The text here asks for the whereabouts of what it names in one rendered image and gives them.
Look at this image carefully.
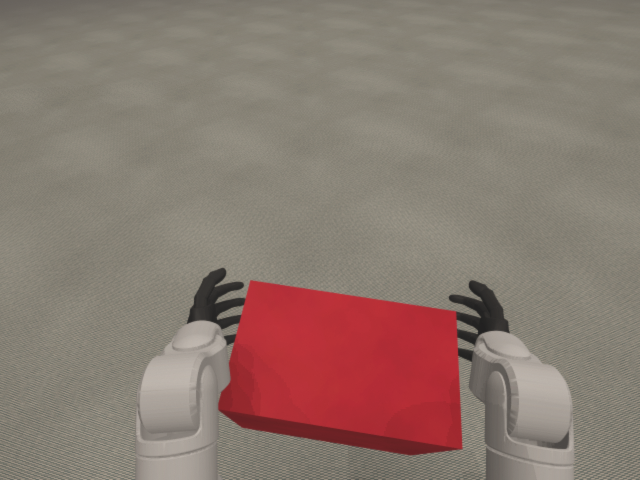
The left robot forearm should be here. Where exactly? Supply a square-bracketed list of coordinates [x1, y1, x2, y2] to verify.
[135, 320, 231, 480]

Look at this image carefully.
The right robot hand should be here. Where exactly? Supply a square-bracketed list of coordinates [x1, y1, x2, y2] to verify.
[449, 280, 510, 362]

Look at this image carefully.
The right robot forearm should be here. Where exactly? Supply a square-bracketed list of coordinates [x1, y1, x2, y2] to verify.
[469, 331, 575, 480]

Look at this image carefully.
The left robot hand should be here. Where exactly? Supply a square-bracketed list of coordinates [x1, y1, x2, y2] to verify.
[187, 268, 245, 345]

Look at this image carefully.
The carton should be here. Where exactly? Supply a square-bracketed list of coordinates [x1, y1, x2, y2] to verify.
[218, 280, 462, 455]

